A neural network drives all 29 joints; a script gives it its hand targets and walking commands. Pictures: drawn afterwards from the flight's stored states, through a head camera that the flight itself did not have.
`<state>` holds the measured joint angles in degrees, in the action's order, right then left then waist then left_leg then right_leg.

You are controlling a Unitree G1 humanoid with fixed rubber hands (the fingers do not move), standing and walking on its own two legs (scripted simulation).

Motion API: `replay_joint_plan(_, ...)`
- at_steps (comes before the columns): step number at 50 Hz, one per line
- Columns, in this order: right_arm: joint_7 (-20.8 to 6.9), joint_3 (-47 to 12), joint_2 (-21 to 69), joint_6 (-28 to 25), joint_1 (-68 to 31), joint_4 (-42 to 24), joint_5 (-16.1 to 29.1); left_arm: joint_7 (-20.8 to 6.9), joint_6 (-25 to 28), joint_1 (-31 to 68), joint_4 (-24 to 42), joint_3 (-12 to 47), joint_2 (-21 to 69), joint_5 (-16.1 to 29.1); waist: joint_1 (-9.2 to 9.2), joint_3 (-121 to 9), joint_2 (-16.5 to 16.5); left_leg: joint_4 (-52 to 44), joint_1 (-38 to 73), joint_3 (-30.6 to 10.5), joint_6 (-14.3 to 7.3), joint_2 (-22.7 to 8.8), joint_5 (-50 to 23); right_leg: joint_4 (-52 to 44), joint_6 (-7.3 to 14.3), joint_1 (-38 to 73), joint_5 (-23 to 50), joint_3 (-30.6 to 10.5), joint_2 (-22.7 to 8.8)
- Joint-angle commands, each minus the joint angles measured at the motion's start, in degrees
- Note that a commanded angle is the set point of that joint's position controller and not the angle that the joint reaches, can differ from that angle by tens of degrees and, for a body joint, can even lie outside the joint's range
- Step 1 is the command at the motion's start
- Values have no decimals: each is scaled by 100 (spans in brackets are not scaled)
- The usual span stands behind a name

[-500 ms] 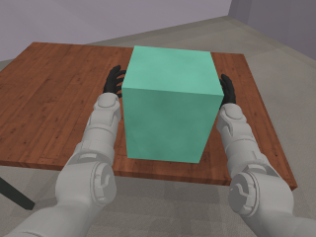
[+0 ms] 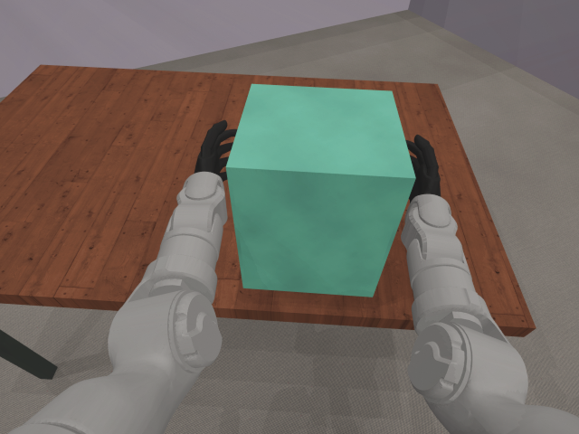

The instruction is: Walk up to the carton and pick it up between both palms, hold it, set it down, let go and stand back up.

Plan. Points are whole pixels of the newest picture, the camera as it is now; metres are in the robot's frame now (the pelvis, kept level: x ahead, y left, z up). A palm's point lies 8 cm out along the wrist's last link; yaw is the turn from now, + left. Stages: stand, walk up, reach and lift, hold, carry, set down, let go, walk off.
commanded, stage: set down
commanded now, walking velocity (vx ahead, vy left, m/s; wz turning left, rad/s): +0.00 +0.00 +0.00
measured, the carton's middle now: (314, 194) +0.43 -0.06 +0.07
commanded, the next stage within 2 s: none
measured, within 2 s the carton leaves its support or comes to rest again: rests again in 0.30 s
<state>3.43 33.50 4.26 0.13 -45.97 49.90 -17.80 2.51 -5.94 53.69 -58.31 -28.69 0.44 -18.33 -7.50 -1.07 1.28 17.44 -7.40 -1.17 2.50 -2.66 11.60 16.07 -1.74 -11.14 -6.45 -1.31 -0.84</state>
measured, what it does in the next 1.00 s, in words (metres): stands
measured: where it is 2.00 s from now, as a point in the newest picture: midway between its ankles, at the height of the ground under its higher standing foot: outside the picture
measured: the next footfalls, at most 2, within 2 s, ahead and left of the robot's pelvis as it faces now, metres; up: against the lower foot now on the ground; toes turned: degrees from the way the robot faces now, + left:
none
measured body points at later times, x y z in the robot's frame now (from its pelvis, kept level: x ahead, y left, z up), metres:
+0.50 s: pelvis +0.03 +0.00 +0.00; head +0.06 +0.01 +0.45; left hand +0.47 +0.10 +0.08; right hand +0.41 -0.20 +0.08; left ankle -0.03 +0.14 -0.75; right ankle +0.02 -0.13 -0.75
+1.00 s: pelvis +0.01 +0.01 +0.00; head +0.05 +0.01 +0.45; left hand +0.46 +0.10 +0.08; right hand +0.41 -0.21 +0.08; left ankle -0.03 +0.14 -0.75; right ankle +0.02 -0.13 -0.75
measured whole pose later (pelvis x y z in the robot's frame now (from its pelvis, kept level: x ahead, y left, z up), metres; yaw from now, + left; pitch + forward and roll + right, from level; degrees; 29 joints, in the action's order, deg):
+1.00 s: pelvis +0.01 +0.01 +0.00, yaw -1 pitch +7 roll -1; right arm 3.2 27.6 0.2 -10.5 -44.7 57.5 -14.7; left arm 5.0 1.0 50.3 -59.6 -22.3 -0.4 -16.4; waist -5.6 -2.5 -0.7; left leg 18.3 -13.0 0.9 2.1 -3.3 12.2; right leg 14.2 -1.5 -16.1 -5.0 1.7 -1.2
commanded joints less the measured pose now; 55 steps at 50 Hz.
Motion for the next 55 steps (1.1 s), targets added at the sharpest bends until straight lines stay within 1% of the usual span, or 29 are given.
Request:
replay_joint_plan(1,-959,-1717,2457,-500,-3685,-586,-117,-777,206,3355,536,1006,2492,-33,180,-2851,-101,-294,170,599,18,485,-757,308,-282,1906,2219,749,207)
replay_joint_plan(5,-930,-1842,2672,-712,-3357,-652,-171,-735,377,3262,869,1334,2775,109,89,-3311,-259,-16,353,603,181,396,-1427,464,-256,1935,3017,824,246)
replay_joint_plan(6,-936,-1863,2800,-776,-3359,-596,-182,-737,405,3074,798,1493,2906,174,-36,-3259,-163,-21,489,640,187,419,-1550,402,-308,1886,3049,909,263)
replay_joint_plan(7,-951,-1893,2632,-849,-3343,-696,-155,-720,433,3176,816,1540,2874,143,118,-3271,-209,-19,540,617,238,429,-1586,430,-262,1766,3098,956,266)
replay_joint_plan(10,-887,-1959,2717,-1051,-3312,-681,-81,-583,639,3295,1257,2089,3084,293,-251,-3918,-539,254,802,506,380,386,-2226,454,-195,1353,3330,953,329)
replay_joint_plan(11,-893,-2094,2606,-1058,-3365,-604,-51,-550,658,3102,1024,2121,3183,292,-36,-3727,-411,324,645,495,386,256,-2464,472,-188,1356,3286,929,279)
replay_joint_plan(15,-830,-2509,2516,-1028,-2834,-572,119,-588,586,2601,859,2238,3123,303,-60,-3458,-287,260,518,444,302,330,-2407,538,-171,1742,3702,830,271)
replay_joint_plan(16,-792,-2560,2522,-1035,-2739,-582,123,-605,564,2502,872,2258,3070,359,58,-3424,-188,180,346,469,318,333,-2410,592,-223,1938,3893,849,322)
replay_joint_plan(17,-787,-2502,2491,-1053,-2749,-498,138,-577,583,2674,1046,2284,3189,316,-38,-3636,-252,189,407,403,330,380,-2302,506,-177,1809,3724,811,319)
replay_joint_plan(18,-766,-2627,2516,-1069,-2949,-649,246,-578,578,2336,843,2238,3158,313,59,-3468,-223,188,542,416,277,274,-2435,523,-199,1644,3591,845,341)
replay_joint_plan(22,-728,-2773,2666,-1021,-2622,-639,386,-665,563,1975,912,2241,3191,313,66,-3211,-224,264,306,443,287,348,-2708,574,-253,1950,4260,785,280)
replay_joint_plan(23,-711,-2814,2672,-1000,-2556,-602,418,-688,551,2082,865,2315,3160,286,-30,-3136,-304,284,183,477,290,374,-2683,547,-236,2009,4314,712,280)
replay_joint_plan(27,-690,-2773,2219,-963,-2558,-479,401,-667,519,2176,894,2258,2798,279,144,-2764,-209,69,19,455,226,313,-2142,497,-229,2007,3694,769,274)
replay_joint_plan(30,-604,-2453,2143,-975,-2325,-470,332,-632,557,2293,992,2204,2668,309,54,-2806,-78,-11,-308,537,271,379,-1999,494,-166,2287,3769,765,284)
replay_joint_plan(31,-643,-2303,1968,-988,-2580,-368,336,-626,583,2424,939,2153,2555,306,-2,-2727,-291,56,-202,486,218,296,-2076,472,-193,1988,3413,755,265)
replay_joint_plan(32,-672,-2368,2080,-1043,-2674,-552,354,-632,577,2158,897,2196,2805,337,117,-2831,-382,135,207,476,234,256,-2312,357,-225,1743,3277,846,260)
replay_joint_plan(36,-765,-2080,2049,-1161,-2578,-575,33,-604,702,2382,778,1914,2796,133,77,-3170,-269,46,260,493,242,266,-1962,220,-67,1650,2942,827,273)
replay_joint_plan(37,-744,-1977,1980,-1127,-2480,-229,-88,-599,726,2490,677,1942,2703,17,-6,-2898,-352,13,59,553,225,252,-1963,247,-58,1710,2924,825,248)
replay_joint_plan(38,-740,-1832,1930,-1172,-2321,-316,-84,-580,745,2491,814,1979,2613,43,60,-3225,-486,71,190,540,284,219,-2077,261,-75,1633,3003,845,237)
replay_joint_plan(40,-662,-1634,1523,-1274,-2359,-276,-266,-475,856,2368,843,1781,2310,-3,41,-3423,-398,95,250,589,275,258,-1989,237,-103,1455,3062,855,297)
replay_joint_plan(42,-587,-1549,929,-1215,-2473,-131,-187,-341,785,2458,484,1494,1725,-65,16,-3057,-363,24,162,551,310,256,-1844,229,-110,1387,2815,869,312)
replay_joint_plan(45,-452,-1341,333,-1234,-2358,157,59,-181,819,2339,805,1445,1274,84,69,-3046,-405,86,223,590,304,199,-2018,224,-97,1323,2792,807,325)
replay_joint_plan(48,-310,-1343,190,-1168,-2543,281,226,-65,985,2632,568,1363,785,188,66,-3151,-179,8,-306,580,186,295,-1531,260,-130,1453,2612,712,270)
replay_joint_plan(50,-231,-1421,-407,-1158,-2913,459,490,124,1060,3086,364,1498,334,417,74,-3172,-276,85,-443,575,161,266,-1380,332,-99,1067,2301,714,278)
replay_joint_plan(51,-178,-1375,-653,-1216,-2991,99,667,230,1064,3029,642,1561,242,580,85,-3594,-393,106,-227,626,241,267,-1724,399,-76,1330,2703,754,345)
replay_joint_plan(52,-149,-1315,-285,-1133,-3201,612,664,223,1143,3293,252,1616,239,560,-30,-3211,-169,270,-612,511,178,279,-1508,414,-116,1059,2559,702,306)
replay_joint_plan(53,-120,-1423,-565,-1153,-3229,422,700,247,1182,3446,158,1748,206,744,-43,-3255,-308,246,-619,656,221,328,-1289,372,-114,974,2314,669,323)
replay_joint_plan(54,-118,-1300,-203,-1081,-3463,917,654,206,1248,3730,-77,1817,317,774,-62,-3072,-313,245,-951,608,151,291,-891,381,-99,747,1751,676,303)
replay_joint_plan(55,-148,-1292,215,-1092,-3283,767,537,175,1353,3508,-8,1676,632,673,6,-3365,-383,259,-917,508,71,292,-872,491,-38,873,1831,559,248)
